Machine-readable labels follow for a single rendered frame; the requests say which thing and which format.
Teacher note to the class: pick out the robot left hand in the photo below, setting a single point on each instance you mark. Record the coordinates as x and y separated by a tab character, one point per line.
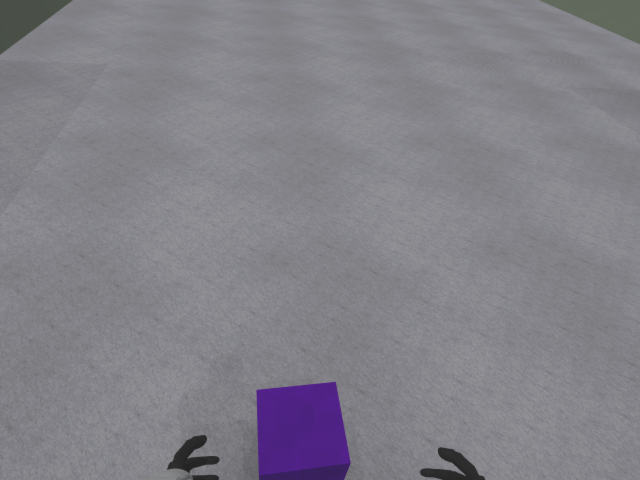
181	460

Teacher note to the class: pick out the robot right hand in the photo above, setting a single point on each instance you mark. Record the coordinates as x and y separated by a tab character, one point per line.
459	461

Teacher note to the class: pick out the carton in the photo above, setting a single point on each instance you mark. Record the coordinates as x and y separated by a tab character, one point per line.
301	434

